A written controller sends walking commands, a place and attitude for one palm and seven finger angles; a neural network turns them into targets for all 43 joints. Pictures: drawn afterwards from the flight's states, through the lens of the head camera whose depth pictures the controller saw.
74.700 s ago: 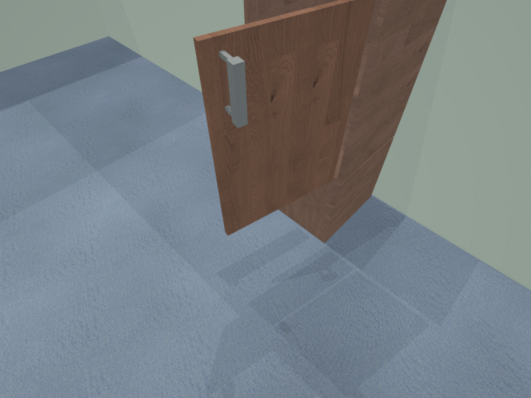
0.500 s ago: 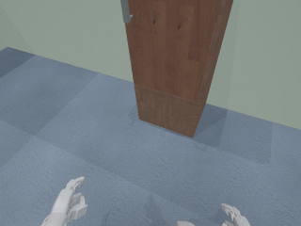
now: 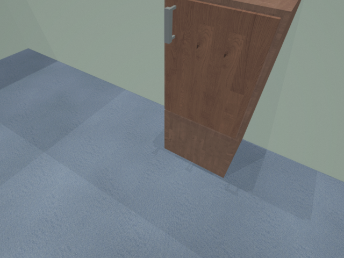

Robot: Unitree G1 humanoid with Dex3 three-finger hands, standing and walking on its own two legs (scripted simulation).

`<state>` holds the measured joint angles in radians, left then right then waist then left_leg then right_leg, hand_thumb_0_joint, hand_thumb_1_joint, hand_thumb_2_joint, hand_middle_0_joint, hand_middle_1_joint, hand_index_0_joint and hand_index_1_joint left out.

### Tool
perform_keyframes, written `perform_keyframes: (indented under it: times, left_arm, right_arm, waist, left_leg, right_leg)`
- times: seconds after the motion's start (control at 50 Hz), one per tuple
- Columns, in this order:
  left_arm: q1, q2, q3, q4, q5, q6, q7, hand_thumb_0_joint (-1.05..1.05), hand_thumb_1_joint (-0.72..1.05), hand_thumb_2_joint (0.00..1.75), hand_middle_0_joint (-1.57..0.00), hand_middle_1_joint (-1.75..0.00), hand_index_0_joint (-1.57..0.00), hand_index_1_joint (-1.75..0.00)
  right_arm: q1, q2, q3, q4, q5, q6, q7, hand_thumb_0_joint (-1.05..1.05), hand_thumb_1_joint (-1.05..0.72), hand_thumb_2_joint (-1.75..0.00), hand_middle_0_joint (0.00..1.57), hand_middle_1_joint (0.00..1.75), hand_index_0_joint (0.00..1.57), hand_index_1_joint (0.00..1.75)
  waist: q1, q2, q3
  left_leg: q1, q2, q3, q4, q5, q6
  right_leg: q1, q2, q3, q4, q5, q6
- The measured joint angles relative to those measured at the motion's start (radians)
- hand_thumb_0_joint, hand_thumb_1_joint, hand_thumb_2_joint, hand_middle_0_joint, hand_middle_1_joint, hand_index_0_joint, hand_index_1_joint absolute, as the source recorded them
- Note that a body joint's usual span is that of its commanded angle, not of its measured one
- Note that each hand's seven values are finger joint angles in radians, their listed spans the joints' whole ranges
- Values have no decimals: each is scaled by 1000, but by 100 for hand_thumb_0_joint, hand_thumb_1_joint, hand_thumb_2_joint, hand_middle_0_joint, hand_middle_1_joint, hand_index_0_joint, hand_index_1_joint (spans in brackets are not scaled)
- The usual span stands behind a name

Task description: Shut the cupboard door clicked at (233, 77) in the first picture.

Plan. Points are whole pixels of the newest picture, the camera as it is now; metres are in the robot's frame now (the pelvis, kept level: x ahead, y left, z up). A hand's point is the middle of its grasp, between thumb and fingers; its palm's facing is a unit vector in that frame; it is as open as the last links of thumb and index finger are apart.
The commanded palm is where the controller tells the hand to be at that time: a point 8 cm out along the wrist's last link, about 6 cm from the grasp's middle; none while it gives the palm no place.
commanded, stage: let the arm hang, fingers relaxed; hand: left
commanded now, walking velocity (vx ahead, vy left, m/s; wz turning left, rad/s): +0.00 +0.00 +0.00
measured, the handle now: (171, 24) +0.93 +0.06 +0.15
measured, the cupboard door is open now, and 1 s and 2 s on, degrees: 0 0 0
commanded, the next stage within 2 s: look to check the result in 0.40 s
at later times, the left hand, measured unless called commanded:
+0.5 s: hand out of the picture -0.05 +0.18 -0.18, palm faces +0.01 -0.99 -0.14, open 7.4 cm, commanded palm none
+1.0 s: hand out of the picture -0.04 +0.20 -0.18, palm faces -0.01 -0.99 -0.16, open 7.4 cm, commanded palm none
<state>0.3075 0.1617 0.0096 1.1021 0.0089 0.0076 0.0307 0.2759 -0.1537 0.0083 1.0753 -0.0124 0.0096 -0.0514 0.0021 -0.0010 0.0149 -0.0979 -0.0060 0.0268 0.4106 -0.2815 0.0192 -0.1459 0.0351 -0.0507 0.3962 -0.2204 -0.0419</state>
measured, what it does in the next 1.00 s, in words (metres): stands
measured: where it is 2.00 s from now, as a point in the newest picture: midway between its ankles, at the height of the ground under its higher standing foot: outside the picture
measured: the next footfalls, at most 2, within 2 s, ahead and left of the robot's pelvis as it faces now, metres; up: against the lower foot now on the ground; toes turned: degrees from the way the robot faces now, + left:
none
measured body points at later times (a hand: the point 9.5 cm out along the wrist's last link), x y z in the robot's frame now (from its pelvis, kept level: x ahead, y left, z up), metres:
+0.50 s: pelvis -0.02 +0.03 +0.00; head -0.02 +0.04 +0.45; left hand -0.05 +0.23 -0.17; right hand -0.07 -0.17 -0.16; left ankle -0.04 +0.10 -0.74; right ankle +0.00 -0.09 -0.74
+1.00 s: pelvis -0.02 +0.04 +0.00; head -0.02 +0.05 +0.45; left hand -0.04 +0.25 -0.16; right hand -0.06 -0.17 -0.16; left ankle -0.04 +0.10 -0.74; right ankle +0.00 -0.09 -0.74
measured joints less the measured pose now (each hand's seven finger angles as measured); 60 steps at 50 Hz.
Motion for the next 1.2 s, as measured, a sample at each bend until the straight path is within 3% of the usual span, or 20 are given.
perform_keyframes:
  times: [0.08, 0.5, 0.86, 1.2]
  left_arm:
    - [-12, -27, -9, 27, 4, -2, 0, 0, 91, 90, -20, -30, -19, -30]
    - [31, -48, -9, 77, 1, -6, 2, 0, 91, 90, -20, -30, -19, -30]
    - [22, -45, -7, 74, 9, -3, 5, 0, 90, 90, -20, -30, -19, -30]
    - [-8, -29, -2, 67, 6, -9, 5, 0, 90, 90, -20, -30, -19, -30]
  right_arm:
    - [2, 3, 4, 25, 0, -2, -1, 1, -93, -89, 20, 30, 20, 30]
    - [95, 48, 15, 85, 3, -12, 3, 1, -91, -89, 20, 30, 20, 30]
    - [85, 42, 7, 64, 3, -20, 2, 0, -91, -89, 20, 30, 20, 30]
    - [49, 14, 2, 60, 4, -24, 4, 0, -91, -89, 20, 30, 20, 30]
  waist:
    - [-1, 3, -6]
    - [-15, -9, 15]
    - [-15, -14, 14]
    - [-18, -5, 32]
  left_leg:
    - [20, -5, 9, -21, 10, 9]
    - [15, -31, 39, -36, 34, 41]
    - [10, -59, 58, -49, 47, 65]
    - [17, -54, 58, -53, 40, 61]
  right_leg:
    - [18, -4, 9, -20, 13, 8]
    - [1, -28, 40, -25, 42, 39]
    - [-26, -55, 61, 2, 39, 62]
    - [-18, -49, 62, -3, 34, 58]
